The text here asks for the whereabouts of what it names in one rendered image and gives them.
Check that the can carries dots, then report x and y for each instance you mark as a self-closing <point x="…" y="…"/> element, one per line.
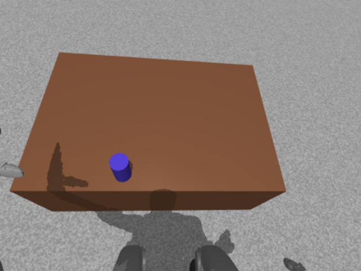
<point x="120" y="167"/>

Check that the right robot hand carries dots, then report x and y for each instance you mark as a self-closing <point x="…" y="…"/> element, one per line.
<point x="293" y="266"/>

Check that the left robot hand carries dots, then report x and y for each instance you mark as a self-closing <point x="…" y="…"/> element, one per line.
<point x="9" y="170"/>

